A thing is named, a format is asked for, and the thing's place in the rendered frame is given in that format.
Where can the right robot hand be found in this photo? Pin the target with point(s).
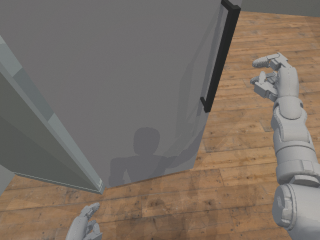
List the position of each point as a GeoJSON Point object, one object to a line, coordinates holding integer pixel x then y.
{"type": "Point", "coordinates": [284, 83]}

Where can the right robot forearm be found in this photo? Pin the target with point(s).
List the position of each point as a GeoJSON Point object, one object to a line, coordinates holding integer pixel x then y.
{"type": "Point", "coordinates": [294, 149]}

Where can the handle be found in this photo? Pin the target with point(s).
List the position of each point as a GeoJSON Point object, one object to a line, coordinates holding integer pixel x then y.
{"type": "Point", "coordinates": [227, 35]}

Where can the fridge door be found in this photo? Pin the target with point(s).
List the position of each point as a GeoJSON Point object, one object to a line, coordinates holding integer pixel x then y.
{"type": "Point", "coordinates": [124, 77]}

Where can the robot right upper arm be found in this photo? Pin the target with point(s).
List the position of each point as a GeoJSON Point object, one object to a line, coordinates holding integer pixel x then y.
{"type": "Point", "coordinates": [296, 208]}

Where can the left robot hand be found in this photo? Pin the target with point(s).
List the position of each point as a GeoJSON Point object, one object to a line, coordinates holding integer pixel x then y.
{"type": "Point", "coordinates": [80, 228]}

